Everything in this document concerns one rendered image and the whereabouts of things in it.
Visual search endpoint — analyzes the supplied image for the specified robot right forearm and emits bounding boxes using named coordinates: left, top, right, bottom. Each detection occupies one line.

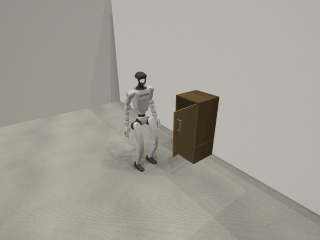
left=123, top=105, right=130, bottom=126

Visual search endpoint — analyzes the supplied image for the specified robot left forearm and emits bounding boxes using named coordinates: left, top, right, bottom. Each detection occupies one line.
left=149, top=103, right=158, bottom=118

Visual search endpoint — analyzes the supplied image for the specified right robot upper arm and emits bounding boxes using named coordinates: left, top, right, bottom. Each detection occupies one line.
left=125, top=89, right=136, bottom=111

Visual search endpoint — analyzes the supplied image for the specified robot right hand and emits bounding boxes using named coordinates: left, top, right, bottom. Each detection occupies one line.
left=123, top=125, right=131, bottom=139

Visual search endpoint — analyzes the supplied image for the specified robot left hand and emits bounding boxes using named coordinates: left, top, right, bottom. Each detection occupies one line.
left=154, top=117, right=161, bottom=129

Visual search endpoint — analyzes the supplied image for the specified left robot upper arm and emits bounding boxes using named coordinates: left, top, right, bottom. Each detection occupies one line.
left=147, top=86, right=154, bottom=105

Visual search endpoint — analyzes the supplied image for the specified robot head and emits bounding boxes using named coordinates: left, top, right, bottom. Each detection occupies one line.
left=134, top=71, right=147, bottom=91

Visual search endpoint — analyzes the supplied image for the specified cupboard door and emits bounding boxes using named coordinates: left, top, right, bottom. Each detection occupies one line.
left=172, top=104, right=196, bottom=157

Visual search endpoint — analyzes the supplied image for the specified handle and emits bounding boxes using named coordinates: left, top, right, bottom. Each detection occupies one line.
left=177, top=119, right=182, bottom=132

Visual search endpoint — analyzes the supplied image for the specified right robot foot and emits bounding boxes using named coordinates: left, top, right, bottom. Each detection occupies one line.
left=134, top=162, right=145, bottom=172

